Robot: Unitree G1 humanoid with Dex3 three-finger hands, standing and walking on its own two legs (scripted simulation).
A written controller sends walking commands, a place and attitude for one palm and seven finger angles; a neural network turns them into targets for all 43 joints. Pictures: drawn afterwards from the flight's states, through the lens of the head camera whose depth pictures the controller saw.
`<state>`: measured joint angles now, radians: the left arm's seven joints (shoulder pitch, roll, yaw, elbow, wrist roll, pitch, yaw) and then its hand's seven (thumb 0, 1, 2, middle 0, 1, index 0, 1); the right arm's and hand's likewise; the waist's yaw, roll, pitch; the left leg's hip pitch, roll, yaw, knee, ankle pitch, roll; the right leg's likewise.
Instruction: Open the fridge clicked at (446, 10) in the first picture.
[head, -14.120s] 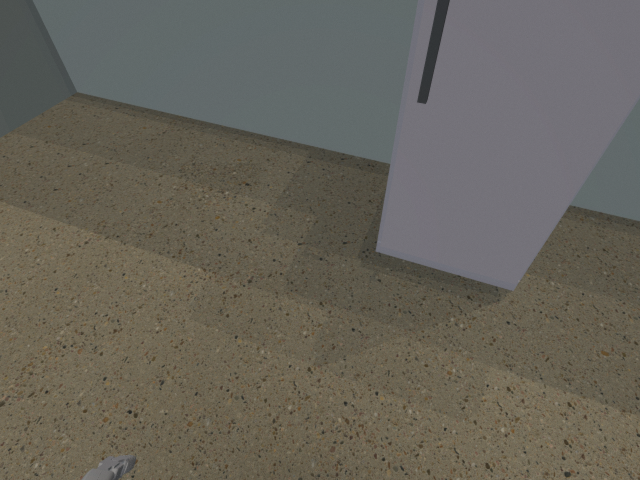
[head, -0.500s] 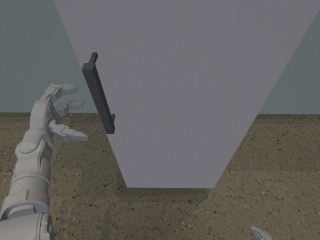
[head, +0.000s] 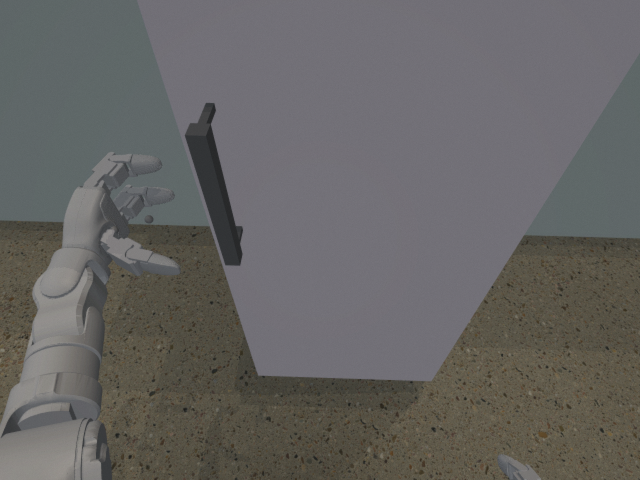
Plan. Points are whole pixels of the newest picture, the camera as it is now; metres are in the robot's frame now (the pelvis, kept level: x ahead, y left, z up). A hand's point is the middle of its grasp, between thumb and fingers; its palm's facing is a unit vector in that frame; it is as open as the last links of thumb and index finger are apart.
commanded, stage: move the hooked fingers beside the handle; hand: left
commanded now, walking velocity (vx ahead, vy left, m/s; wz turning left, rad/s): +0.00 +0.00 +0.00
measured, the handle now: (222, 193) +0.46 +0.15 +0.11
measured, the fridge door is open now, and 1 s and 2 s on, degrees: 0 0 0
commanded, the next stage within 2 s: feel for the door with the fingertips in 1.44 s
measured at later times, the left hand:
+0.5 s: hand (163, 219) +0.41 +0.21 +0.11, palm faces -0.03 -1.00 +0.01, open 14.0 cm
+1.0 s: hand (166, 224) +0.40 +0.21 +0.11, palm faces +0.00 -1.00 -0.01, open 14.0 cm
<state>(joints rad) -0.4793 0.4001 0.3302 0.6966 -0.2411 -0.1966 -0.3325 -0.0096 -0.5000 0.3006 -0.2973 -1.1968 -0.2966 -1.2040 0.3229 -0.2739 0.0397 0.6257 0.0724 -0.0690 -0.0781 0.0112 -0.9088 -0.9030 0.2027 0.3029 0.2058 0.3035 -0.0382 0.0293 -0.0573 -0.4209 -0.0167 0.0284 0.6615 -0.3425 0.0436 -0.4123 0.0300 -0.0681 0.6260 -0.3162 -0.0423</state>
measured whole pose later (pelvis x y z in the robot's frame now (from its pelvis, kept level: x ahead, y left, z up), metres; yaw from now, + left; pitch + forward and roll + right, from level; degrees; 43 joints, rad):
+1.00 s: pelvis +0.01 +0.01 +0.00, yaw +0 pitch +7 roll -1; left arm -0.46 0.35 0.29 0.65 -0.22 -0.17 -0.27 -0.01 -0.50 0.30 -0.30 -1.20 -0.30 -1.20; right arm 0.31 -0.28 0.03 0.61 0.06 -0.05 -0.07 0.01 -0.91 -0.90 0.20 0.30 0.21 0.30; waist -0.04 0.03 -0.06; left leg -0.43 -0.03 0.03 0.66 -0.35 0.05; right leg -0.42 0.02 -0.06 0.63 -0.32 -0.03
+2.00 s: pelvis +0.01 +0.01 +0.00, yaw +0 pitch +5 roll -1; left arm -0.43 0.27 0.21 0.56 -0.20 -0.15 -0.18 -0.01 -0.50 0.30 -0.30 -1.20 -0.30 -1.20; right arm 0.30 -0.25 0.04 0.63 0.06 -0.05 -0.05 0.01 -0.91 -0.90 0.20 0.30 0.21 0.30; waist -0.04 0.03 -0.07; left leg -0.39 -0.03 0.04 0.64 -0.35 0.05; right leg -0.39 0.02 -0.06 0.62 -0.32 -0.03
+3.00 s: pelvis +0.00 +0.00 +0.00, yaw +0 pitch +5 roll -1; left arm -0.47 0.29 0.22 0.68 -0.20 -0.17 -0.19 -0.01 -0.50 0.30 -0.30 -1.20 -0.30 -1.21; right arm 0.30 -0.26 0.03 0.62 0.07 -0.04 -0.06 0.01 -0.91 -0.90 0.20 0.30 0.21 0.30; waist -0.05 0.03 -0.06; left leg -0.40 -0.02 0.03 0.64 -0.33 0.05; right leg -0.40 0.03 -0.06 0.61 -0.31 -0.04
